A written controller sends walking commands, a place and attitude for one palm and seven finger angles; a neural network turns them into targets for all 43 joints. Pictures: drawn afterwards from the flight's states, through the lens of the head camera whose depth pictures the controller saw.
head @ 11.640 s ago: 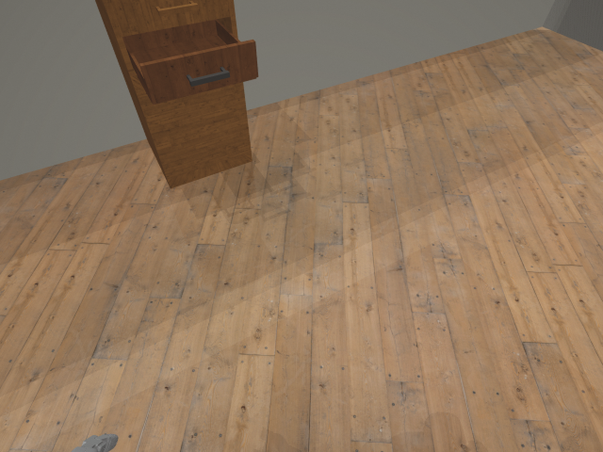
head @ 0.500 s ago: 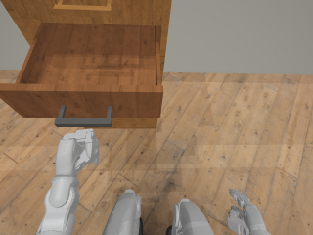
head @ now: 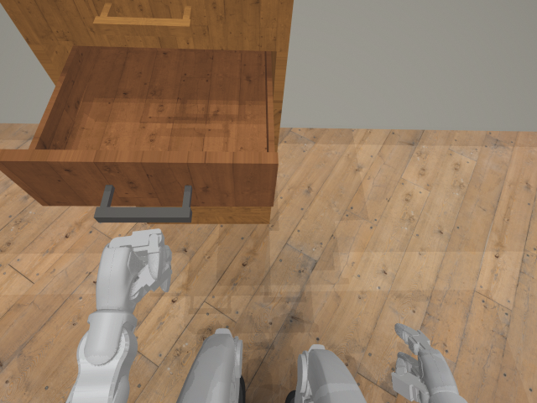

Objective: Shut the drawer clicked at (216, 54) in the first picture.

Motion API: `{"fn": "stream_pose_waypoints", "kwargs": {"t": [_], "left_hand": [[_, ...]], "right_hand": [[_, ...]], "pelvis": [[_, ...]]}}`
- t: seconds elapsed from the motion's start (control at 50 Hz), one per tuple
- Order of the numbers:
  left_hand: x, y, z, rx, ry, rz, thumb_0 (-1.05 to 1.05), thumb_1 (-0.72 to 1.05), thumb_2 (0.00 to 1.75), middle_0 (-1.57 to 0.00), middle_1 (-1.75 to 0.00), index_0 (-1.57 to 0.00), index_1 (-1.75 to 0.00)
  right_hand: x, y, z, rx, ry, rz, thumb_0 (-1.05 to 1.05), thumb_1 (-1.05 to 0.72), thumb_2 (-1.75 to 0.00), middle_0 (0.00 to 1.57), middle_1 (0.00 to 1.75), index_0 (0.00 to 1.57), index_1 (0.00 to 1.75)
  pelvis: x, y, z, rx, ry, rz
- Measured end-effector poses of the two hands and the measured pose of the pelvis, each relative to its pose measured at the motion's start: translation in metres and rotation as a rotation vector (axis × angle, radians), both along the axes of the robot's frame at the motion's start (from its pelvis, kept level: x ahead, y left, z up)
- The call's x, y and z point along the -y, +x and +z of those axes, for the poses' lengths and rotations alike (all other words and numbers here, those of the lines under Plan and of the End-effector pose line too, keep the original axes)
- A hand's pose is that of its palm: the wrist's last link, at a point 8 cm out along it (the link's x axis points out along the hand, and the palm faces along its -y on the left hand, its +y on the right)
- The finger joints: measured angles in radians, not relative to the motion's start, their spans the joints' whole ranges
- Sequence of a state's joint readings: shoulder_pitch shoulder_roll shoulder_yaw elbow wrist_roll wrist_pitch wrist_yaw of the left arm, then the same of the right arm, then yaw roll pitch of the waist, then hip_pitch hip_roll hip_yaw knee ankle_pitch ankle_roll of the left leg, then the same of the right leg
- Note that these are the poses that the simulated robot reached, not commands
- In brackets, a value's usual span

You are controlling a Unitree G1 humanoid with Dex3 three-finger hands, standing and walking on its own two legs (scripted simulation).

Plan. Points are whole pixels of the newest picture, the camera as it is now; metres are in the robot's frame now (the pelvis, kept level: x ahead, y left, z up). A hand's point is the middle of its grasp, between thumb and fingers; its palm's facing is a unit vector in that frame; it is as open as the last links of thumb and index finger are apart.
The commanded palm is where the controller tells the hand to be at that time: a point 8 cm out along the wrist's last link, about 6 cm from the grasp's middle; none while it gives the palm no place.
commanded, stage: push the drawer shut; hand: left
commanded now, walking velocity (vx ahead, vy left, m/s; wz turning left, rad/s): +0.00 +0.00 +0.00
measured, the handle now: (146, 203) +0.39 +0.21 +0.02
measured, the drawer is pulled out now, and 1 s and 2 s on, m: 0.24 0.15 0.03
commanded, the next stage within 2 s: none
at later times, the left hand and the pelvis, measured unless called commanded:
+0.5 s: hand (171, 229) +0.35 +0.17 +0.01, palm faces +0.06 -1.00 -0.06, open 2.9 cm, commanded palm +0.35 +0.22 +0.02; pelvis -0.01 -0.01 -0.01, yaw +0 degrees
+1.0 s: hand (172, 195) +0.41 +0.18 +0.01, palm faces +0.06 -1.00 -0.05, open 3.0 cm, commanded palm +0.40 +0.22 +0.02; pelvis -0.02 +0.00 -0.01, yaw -1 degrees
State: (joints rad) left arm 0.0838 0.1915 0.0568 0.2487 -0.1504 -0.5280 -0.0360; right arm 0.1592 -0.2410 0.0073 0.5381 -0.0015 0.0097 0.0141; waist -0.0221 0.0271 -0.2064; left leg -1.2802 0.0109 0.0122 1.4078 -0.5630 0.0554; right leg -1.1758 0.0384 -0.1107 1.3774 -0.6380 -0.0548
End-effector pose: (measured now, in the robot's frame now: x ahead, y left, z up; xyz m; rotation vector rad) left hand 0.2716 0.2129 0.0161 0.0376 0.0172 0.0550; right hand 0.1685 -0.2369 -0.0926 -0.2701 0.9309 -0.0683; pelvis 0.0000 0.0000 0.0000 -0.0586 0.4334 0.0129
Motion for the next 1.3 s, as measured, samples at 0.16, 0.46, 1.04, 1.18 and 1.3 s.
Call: {"fn": "stream_pose_waypoints", "kwargs": {"t": [0.16, 0.46, 1.04, 1.18, 1.3], "left_hand": [[0.002, 0.022, 0.0, 0.031, 0.013, 0.005, 0.02, 0.9, 0.9, -1.4, -1.6, -1.41, -1.6], [-0.005, 0.053, -0.004, 0.025, 0.02, 0.007, -0.04, 0.82, 0.92, -1.4, -1.6, -1.41, -1.6], [-0.017, 0.119, -0.002, 0.042, 0.011, 0.008, -0.02, 0.75, 0.88, -1.4, -1.6, -1.41, -1.6], [-0.019, 0.14, -0.003, 0.041, 0.008, 0.013, -0.03, 0.74, 0.87, -1.4, -1.6, -1.41, -1.6], [-0.02, 0.16, -0.003, 0.038, 0.005, 0.014, -0.02, 0.74, 0.87, -1.4, -1.6, -1.41, -1.6]], "right_hand": [[0.005, -0.003, -0.007, -0.011, -0.005, 0.003, 0.01, -0.91, -0.9, 0.2, 0.3, 0.2, 0.3], [0.021, -0.036, -0.015, -0.097, -0.036, -0.047, 0.01, -0.91, -0.9, 0.2, 0.3, 0.2, 0.3], [0.021, -0.092, -0.019, -0.219, -0.068, -0.119, 0.01, -0.91, -0.9, 0.21, 0.3, 0.2, 0.3], [0.02, -0.107, -0.022, -0.26, -0.081, -0.126, 0.01, -0.9, -0.9, 0.21, 0.3, 0.2, 0.3], [0.021, -0.124, -0.025, -0.306, -0.089, -0.146, 0.01, -0.9, -0.9, 0.21, 0.3, 0.2, 0.3]], "pelvis": [[0.005, -0.003, -0.004, -0.004, 0.002, 0.003], [0.01, -0.008, -0.006, -0.008, 0.004, -0.001], [-0.001, -0.016, -0.008, -0.029, -0.008, -0.011], [-0.004, -0.019, -0.012, -0.041, -0.015, -0.012], [-0.006, -0.02, -0.016, -0.055, -0.02, -0.017]]}}
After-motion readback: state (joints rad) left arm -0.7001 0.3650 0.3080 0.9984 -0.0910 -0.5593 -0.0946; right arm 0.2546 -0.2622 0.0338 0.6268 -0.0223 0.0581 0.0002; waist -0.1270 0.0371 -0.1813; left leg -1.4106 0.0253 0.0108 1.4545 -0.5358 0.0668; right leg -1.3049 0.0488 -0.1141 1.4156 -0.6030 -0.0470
